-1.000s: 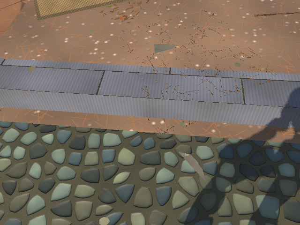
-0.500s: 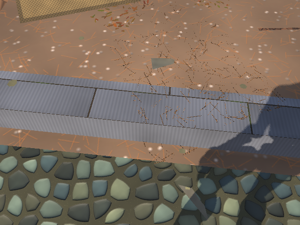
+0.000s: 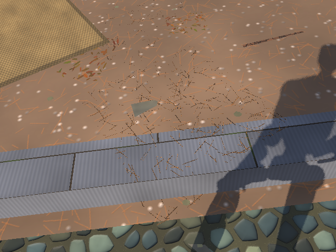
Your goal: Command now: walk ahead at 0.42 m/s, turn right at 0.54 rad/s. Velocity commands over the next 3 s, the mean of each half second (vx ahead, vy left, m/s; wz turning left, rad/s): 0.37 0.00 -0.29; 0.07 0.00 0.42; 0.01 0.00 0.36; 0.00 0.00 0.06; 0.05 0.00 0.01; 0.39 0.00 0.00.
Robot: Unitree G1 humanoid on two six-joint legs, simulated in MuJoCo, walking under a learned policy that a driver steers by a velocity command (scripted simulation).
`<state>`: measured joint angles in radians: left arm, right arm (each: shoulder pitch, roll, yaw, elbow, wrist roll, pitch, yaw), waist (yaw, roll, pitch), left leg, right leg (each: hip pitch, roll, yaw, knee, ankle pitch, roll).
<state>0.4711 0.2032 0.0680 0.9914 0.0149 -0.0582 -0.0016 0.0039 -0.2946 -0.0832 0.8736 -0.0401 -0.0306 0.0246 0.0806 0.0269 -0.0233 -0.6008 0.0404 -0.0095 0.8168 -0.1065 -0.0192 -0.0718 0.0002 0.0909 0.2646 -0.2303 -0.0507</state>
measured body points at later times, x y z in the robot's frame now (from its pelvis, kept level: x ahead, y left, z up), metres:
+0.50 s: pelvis +0.23 +0.04 -0.01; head +0.28 +0.05 +0.44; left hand +0.40 +0.27 -0.14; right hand +0.18 -0.21 -0.14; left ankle +0.21 +0.13 -0.75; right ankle +0.28 -0.09 -0.71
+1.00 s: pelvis +0.29 +0.03 -0.01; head +0.33 +0.04 +0.43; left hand +0.37 +0.34 -0.13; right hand +0.47 -0.23 -0.13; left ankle +0.27 +0.15 -0.72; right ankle +0.36 -0.07 -0.76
